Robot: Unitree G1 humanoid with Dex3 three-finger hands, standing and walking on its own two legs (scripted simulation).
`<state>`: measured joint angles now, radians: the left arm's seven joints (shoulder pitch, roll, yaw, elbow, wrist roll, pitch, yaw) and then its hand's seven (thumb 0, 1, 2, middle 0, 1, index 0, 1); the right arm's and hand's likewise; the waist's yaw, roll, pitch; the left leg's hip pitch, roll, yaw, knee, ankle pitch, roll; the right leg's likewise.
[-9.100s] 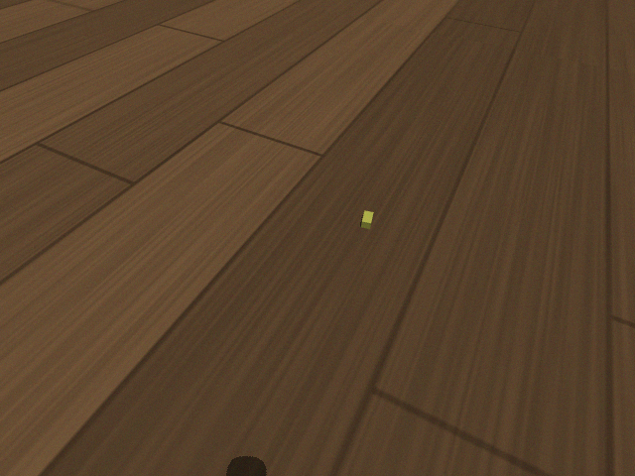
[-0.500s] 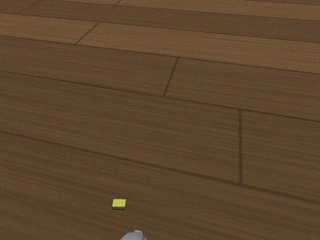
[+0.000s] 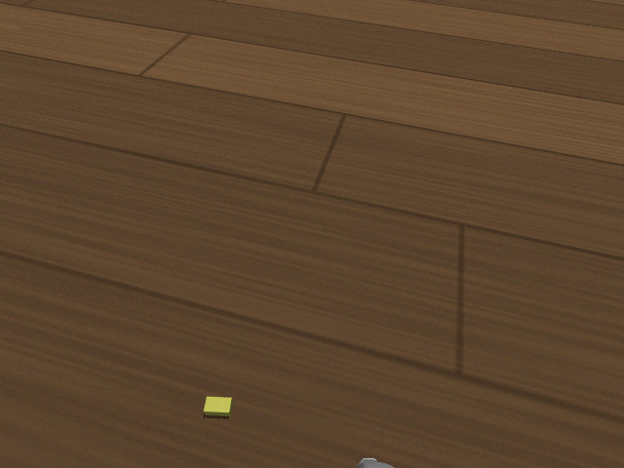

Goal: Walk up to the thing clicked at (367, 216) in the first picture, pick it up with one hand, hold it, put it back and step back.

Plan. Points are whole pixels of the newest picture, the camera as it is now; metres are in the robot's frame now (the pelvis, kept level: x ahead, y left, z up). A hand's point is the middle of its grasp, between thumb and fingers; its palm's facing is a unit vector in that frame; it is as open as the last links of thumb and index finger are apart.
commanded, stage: walk up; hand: left
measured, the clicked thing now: (218, 406) +0.43 +0.25 -0.74
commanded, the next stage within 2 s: none
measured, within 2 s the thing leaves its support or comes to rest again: neither
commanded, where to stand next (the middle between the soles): +0.04 +0.02 m, yaw +0 degrees
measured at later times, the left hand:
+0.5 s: hand out of the picture +0.01 +0.30 -0.15, palm faces +0.00 -0.90 -0.43, open 7.4 cm
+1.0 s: hand out of the picture +0.06 +0.28 -0.15, palm faces +0.00 -0.92 -0.39, open 7.4 cm
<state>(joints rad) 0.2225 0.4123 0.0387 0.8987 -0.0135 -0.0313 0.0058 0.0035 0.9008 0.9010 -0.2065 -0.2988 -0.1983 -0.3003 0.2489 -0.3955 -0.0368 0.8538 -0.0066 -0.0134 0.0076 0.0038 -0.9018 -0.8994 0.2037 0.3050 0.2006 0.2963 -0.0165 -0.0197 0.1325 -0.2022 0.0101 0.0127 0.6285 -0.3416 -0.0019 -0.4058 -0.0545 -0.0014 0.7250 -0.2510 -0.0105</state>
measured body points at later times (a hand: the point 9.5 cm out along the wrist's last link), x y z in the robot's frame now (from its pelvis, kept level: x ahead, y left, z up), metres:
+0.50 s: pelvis -0.05 +0.01 +0.00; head -0.03 +0.01 +0.45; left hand +0.01 +0.35 -0.12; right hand -0.03 -0.30 -0.13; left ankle -0.07 +0.13 -0.72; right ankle +0.03 -0.11 -0.69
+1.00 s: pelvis -0.01 +0.01 -0.01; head +0.03 +0.01 +0.44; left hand +0.06 +0.33 -0.13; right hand +0.11 -0.30 -0.12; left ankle +0.10 +0.13 -0.73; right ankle -0.01 -0.10 -0.72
